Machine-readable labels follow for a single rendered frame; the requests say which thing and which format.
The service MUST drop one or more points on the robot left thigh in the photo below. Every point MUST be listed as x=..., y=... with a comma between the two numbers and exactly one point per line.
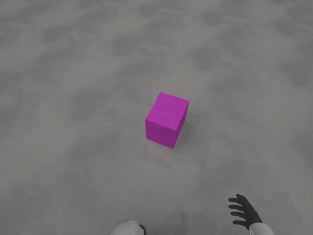
x=128, y=228

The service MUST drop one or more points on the robot right forearm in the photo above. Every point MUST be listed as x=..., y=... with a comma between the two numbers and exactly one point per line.
x=260, y=229

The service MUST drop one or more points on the right robot hand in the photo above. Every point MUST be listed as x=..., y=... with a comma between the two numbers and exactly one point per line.
x=248, y=212

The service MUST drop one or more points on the carton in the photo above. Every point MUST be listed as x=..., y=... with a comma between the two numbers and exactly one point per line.
x=165, y=119

